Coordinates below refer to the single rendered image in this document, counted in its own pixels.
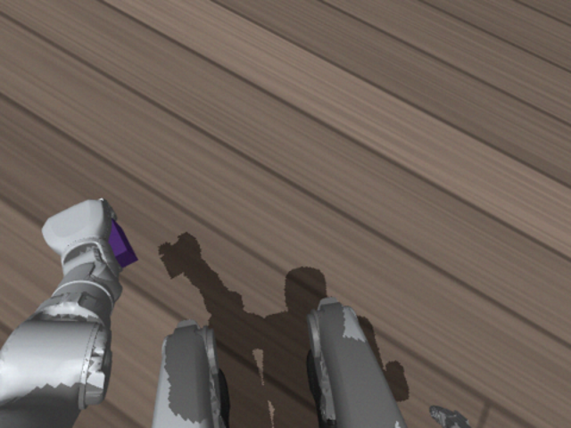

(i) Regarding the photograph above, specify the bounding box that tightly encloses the right robot hand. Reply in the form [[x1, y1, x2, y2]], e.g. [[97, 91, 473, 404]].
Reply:
[[429, 406, 472, 428]]

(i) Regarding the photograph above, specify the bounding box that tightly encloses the left robot arm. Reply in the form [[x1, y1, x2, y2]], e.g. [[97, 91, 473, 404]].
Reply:
[[0, 238, 123, 428]]

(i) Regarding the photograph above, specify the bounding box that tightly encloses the left robot hand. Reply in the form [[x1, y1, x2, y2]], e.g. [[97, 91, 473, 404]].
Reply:
[[42, 198, 123, 272]]

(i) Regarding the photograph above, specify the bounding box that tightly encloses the right robot foot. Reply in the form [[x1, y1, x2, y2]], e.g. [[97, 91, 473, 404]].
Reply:
[[307, 349, 337, 428]]

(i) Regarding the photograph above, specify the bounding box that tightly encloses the cube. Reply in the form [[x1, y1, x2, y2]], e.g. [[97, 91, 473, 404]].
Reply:
[[108, 218, 138, 268]]

